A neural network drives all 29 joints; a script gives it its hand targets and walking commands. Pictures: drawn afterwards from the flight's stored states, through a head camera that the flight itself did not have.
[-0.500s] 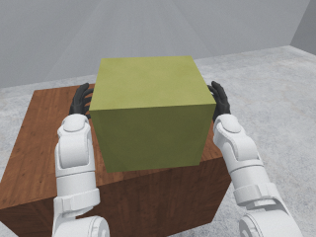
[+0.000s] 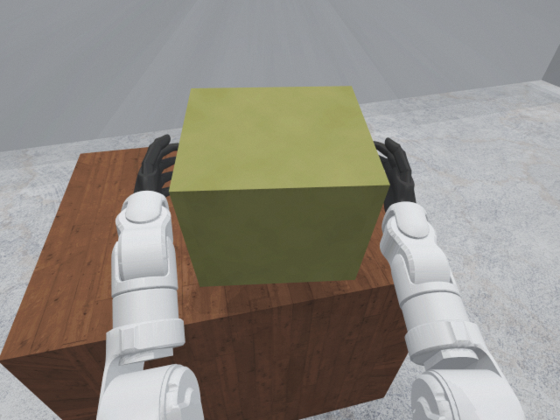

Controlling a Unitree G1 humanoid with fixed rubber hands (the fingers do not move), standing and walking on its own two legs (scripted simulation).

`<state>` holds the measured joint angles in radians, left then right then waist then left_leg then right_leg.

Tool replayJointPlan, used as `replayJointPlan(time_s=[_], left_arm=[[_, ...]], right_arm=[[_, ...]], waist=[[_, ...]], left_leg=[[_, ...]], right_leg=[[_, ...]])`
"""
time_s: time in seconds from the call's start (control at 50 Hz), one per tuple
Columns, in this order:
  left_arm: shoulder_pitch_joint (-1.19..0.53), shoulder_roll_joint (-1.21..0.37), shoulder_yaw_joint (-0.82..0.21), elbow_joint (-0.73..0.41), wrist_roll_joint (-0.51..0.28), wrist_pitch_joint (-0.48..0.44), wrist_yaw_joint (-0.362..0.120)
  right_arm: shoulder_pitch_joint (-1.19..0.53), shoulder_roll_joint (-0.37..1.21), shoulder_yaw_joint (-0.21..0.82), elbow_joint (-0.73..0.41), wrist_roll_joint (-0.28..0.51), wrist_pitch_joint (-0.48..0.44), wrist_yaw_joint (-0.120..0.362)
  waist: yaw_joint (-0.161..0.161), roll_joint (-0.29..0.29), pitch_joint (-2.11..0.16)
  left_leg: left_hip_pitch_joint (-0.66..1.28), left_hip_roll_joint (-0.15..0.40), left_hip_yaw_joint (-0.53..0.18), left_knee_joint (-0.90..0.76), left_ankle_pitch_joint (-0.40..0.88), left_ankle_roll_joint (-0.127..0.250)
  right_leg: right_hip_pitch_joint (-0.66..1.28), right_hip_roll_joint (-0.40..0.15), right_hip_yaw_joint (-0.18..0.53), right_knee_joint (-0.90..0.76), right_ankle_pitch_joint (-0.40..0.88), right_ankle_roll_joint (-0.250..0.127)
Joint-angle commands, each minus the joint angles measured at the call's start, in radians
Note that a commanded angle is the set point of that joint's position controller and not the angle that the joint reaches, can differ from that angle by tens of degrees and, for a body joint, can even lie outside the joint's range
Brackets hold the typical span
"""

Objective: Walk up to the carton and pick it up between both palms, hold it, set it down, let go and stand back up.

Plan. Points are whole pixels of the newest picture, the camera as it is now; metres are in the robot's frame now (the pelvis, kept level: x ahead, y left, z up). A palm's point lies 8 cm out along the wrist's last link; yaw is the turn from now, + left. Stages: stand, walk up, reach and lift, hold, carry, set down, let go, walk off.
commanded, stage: set down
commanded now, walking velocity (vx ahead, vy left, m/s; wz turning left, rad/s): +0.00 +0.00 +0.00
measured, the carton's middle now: (275, 186) +0.42 +0.02 +0.16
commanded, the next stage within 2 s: none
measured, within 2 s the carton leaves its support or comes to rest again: neither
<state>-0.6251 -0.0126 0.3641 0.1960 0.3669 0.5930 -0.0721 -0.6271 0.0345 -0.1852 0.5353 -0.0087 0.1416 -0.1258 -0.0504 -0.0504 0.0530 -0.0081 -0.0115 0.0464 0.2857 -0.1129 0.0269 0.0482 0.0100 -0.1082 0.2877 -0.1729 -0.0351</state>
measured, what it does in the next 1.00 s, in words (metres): stands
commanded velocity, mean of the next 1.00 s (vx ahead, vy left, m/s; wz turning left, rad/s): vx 0.00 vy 0.00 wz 0.00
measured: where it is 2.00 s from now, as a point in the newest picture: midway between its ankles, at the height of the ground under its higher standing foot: outside the picture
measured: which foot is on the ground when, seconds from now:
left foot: down 0.00-1.00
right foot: down 0.00-1.00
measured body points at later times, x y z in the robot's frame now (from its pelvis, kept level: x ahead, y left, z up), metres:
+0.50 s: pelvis +0.03 +0.00 +0.00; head +0.00 +0.03 +0.45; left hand +0.41 +0.17 +0.15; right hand +0.41 -0.17 +0.15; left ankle +0.04 +0.10 -0.75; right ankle +0.01 -0.09 -0.75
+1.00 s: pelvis +0.02 +0.00 +0.00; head +0.00 +0.02 +0.45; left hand +0.43 +0.17 +0.13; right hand +0.42 -0.17 +0.14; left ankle +0.04 +0.10 -0.75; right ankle +0.01 -0.09 -0.75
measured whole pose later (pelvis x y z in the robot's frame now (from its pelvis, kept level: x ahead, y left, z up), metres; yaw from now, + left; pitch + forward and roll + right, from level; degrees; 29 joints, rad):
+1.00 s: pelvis +0.02 +0.00 +0.00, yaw -1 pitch -4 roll +0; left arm -0.71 -0.02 0.39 0.64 0.32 0.28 0.02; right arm -0.70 0.01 -0.39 0.90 -0.15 -0.16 -0.08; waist 0.00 -0.05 0.01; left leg -0.07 0.00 0.06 0.27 -0.13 0.02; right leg -0.01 0.02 -0.10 0.25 -0.17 -0.03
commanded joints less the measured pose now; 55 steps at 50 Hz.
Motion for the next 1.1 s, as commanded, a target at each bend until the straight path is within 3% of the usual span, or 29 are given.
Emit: replayJointPlan(time_s=[0.0, 0.1, 0.16, 0.22, 0.26, 0.32, 0.42, 0.48, 0.56, 0.62, 0.72, 0.78, 0.82, 0.88, 0.94, 1.02, 1.08], left_arm=[[-0.518, -0.374, -0.363, -0.05, -0.112, -0.11, -0.171], [-0.556, -0.413, -0.45, -0.102, -0.151, -0.179, -0.146], [-0.576, -0.448, -0.548, -0.153, -0.192, -0.221, -0.113], [-0.581, -0.457, -0.578, -0.167, -0.199, -0.243, -0.096], [-0.571, -0.461, -0.583, -0.177, -0.196, -0.249, -0.088], [-0.542, -0.458, -0.565, -0.149, -0.18, -0.236, -0.081], [-0.527, -0.424, -0.48, -0.081, -0.137, -0.209, -0.093], [-0.535, -0.42, -0.447, -0.043, -0.126, -0.219, -0.099], [-0.567, -0.431, -0.433, -0.011, -0.127, -0.257, -0.096], [-0.589, -0.45, -0.44, 0.016, -0.132, -0.293, -0.081], [-0.67, -0.475, -0.45, 0.076, -0.155, -0.354, -0.059], [-0.736, -0.486, -0.441, 0.138, -0.156, -0.385, -0.047], [-0.771, -0.482, -0.413, 0.184, -0.146, -0.403, -0.044], [-0.8, -0.478, -0.387, 0.219, -0.144, -0.425, -0.04], [-0.806, -0.447, -0.295, 0.321, -0.104, -0.424, -0.047], [-0.81, -0.406, -0.199, 0.37, -0.074, -0.422, -0.059], [-0.808, -0.391, -0.158, 0.4, -0.062, -0.431, -0.058]], right_arm=[[-0.66, 0.346, 0.295, -0.178, -0.016, -0.17, 0.13], [-0.671, 0.345, 0.333, -0.197, -0.014, -0.251, 0.129], [-0.671, 0.345, 0.382, -0.227, 0.009, -0.289, 0.127], [-0.64, 0.356, 0.404, -0.204, 0.019, -0.295, 0.12], [-0.629, 0.353, 0.418, -0.194, 0.036, -0.294, 0.117], [-0.642, 0.348, 0.423, -0.204, 0.056, -0.287, 0.114], [-0.626, 0.336, 0.382, -0.11, 0.047, -0.254, 0.115], [-0.625, 0.334, 0.352, -0.083, 0.033, -0.26, 0.127], [-0.644, 0.341, 0.324, -0.063, -0.004, -0.284, 0.135], [-0.656, 0.346, 0.3, -0.038, -0.027, -0.311, 0.148], [-0.682, 0.359, 0.238, 0.032, -0.077, -0.344, 0.165], [-0.749, 0.362, 0.201, 0.057, -0.106, -0.366, 0.175], [-0.764, 0.369, 0.159, 0.105, -0.134, -0.368, 0.182], [-0.773, 0.381, 0.123, 0.153, -0.156, -0.374, 0.189], [-0.775, 0.373, 0.046, 0.234, -0.196, -0.356, 0.197], [-0.769, 0.392, -0.014, 0.275, -0.237, -0.332, 0.209], [-0.783, 0.403, -0.029, 0.272, -0.251, -0.328, 0.221]], waist=[[0.013, 0.035, -0.274], [-0.004, 0.046, -0.398], [-0.02, 0.069, -0.516], [-0.034, 0.077, -0.53], [-0.027, 0.093, -0.535], [-0.008, 0.085, -0.496], [0.016, 0.06, -0.376], [0.03, 0.071, -0.392], [0.026, 0.053, -0.43], [0.036, 0.058, -0.48], [0.021, 0.057, -0.515], [0.029, 0.056, -0.541], [0.027, 0.054, -0.524], [0.033, 0.051, -0.568], [0.038, 0.05, -0.472], [0.065, 0.032, -0.428], [0.084, 0.03, -0.445]], left_leg=[[0.092, 0.009, 0.035, -0.054, 0.015, 0.005], [0.154, 0.013, 0.027, -0.007, 0.168, -0.03], [0.254, 0.02, 0.006, 0.057, 0.37, -0.065], [0.265, 0.017, -0.004, 0.072, 0.413, -0.074], [0.249, 0.015, -0.013, 0.08, 0.448, -0.08], [0.203, 0.012, -0.017, 0.074, 0.432, -0.073], [0.115, 0.007, -0.005, 0.02, 0.274, -0.045], [0.127, 0.008, 0.002, 0.017, 0.272, -0.044], [0.118, 0.008, 0.011, 0.016, 0.281, -0.043], [0.165, 0.018, 0.01, 0.028, 0.325, -0.056], [0.19, 0.027, 0.015, 0.028, 0.33, -0.064], [0.176, 0.03, 0.023, 0.02, 0.303, -0.064], [0.156, 0.03, 0.028, 0.005, 0.247, -0.06], [0.145, 0.031, 0.033, 0.002, 0.266, -0.059], [0.075, 0.026, 0.049, -0.031, 0.146, -0.044], [-0.018, 0.019, 0.066, -0.074, 0.043, -0.018], [-0.033, 0.017, 0.074, -0.072, 0.065, -0.01]], right_leg=[[0.042, -0.026, -0.016, -0.063, 0.084, 0.063], [0.059, -0.01, -0.035, -0.043, 0.216, 0.064], [0.051, 0.007, -0.041, -0.027, 0.372, 0.061], [0.067, 0.003, -0.034, -0.015, 0.447, 0.068], [0.081, 0.004, -0.026, -0.006, 0.492, 0.069], [0.101, -0.004, -0.013, 0.0, 0.51, 0.072], [0.106, -0.019, -0.004, -0.001, 0.435, 0.08], [0.108, -0.023, -0.003, -0.004, 0.423, 0.076], [0.115, -0.016, -0.006, 0.004, 0.476, 0.083], [0.092, -0.006, -0.016, -0.003, 0.459, 0.07], [0.047, -0.001, -0.021, -0.02, 0.423, 0.065], [0.043, -0.005, -0.019, -0.023, 0.394, 0.068], [0.029, -0.011, -0.016, -0.03, 0.353, 0.07], [0.047, -0.013, -0.012, -0.021, 0.386, 0.074], [0.058, -0.031, -0.001, -0.034, 0.302, 0.075], [0.105, -0.046, 0.019, -0.025, 0.263, 0.082], [0.131, -0.048, 0.027, -0.016, 0.284, 0.087]])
